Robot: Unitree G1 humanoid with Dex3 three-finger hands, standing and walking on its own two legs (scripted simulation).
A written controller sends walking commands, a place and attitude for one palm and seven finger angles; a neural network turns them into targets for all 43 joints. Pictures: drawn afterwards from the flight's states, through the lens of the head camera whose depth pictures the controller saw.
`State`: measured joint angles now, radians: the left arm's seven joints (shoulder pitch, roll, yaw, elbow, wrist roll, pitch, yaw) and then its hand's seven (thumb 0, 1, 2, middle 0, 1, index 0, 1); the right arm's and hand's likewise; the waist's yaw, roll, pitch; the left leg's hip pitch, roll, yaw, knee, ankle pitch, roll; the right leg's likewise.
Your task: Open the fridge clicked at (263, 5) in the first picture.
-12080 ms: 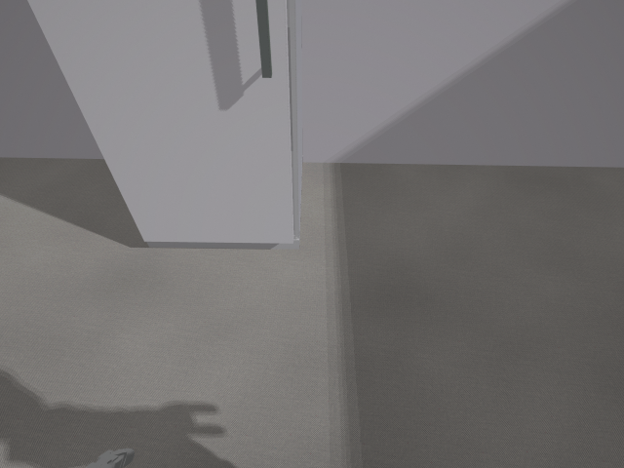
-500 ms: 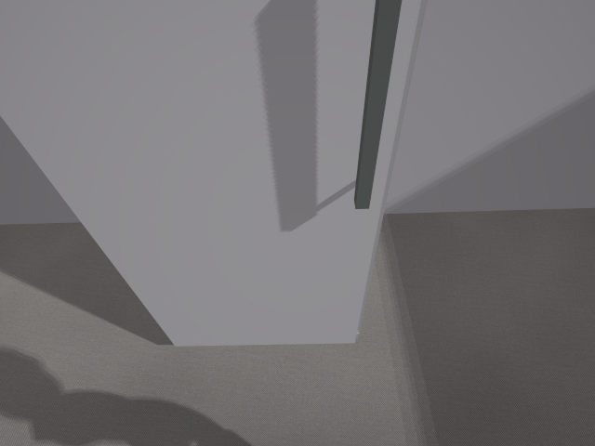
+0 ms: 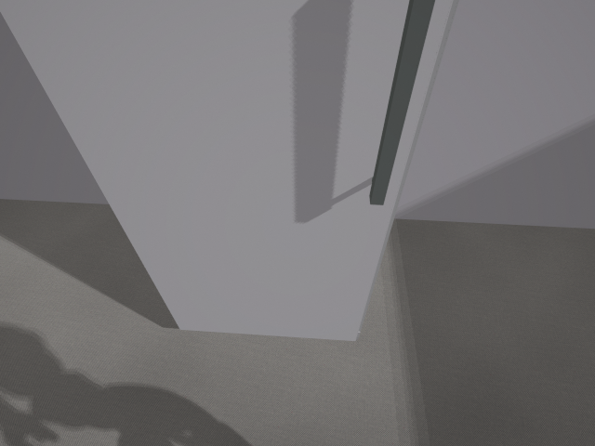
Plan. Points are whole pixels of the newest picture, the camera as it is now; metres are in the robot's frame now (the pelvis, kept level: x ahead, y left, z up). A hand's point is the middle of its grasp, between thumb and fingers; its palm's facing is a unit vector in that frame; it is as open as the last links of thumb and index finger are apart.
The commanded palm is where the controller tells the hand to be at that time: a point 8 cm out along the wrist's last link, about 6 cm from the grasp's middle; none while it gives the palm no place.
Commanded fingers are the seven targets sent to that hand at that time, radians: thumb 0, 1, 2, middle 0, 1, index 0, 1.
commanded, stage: look again from close up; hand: right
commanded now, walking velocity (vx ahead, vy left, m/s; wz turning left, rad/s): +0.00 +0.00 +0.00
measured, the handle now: (398, 86) +0.53 -0.10 +0.23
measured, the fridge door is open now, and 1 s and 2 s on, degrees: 0 0 0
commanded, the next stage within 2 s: none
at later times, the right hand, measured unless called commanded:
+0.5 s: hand out of the picture +0.02 -0.25 -0.17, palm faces +0.01 +0.95 -0.30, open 7.4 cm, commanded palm none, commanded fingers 0.00 -0.90 -0.90 0.20 0.30 0.20 0.30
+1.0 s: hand out of the picture -0.02 -0.26 -0.17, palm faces -0.02 +0.96 -0.29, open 7.4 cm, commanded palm none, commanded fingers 0.00 -0.90 -0.90 0.20 0.30 0.20 0.30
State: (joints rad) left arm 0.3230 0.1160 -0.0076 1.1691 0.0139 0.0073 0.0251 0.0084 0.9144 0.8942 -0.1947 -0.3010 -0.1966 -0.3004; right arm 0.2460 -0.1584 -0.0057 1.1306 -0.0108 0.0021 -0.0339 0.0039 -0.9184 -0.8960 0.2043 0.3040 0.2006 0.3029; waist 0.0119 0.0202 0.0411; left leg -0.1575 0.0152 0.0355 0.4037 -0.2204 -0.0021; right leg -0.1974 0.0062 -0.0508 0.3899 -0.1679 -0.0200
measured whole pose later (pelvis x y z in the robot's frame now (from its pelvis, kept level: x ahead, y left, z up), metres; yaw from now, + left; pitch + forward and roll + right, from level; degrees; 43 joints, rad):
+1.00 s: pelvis -0.03 -0.03 +0.00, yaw -1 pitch -2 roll +1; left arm 0.23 0.29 0.01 1.06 0.01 0.00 -0.01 0.01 0.91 0.89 -0.20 -0.30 -0.20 -0.30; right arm 0.30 -0.30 0.01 1.05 -0.03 0.00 -0.01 0.00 -0.90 -0.90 0.21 0.30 0.20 0.30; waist 0.00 0.01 0.01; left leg -0.21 0.04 0.03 0.42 -0.18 -0.03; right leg -0.26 0.04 -0.05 0.43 -0.14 -0.07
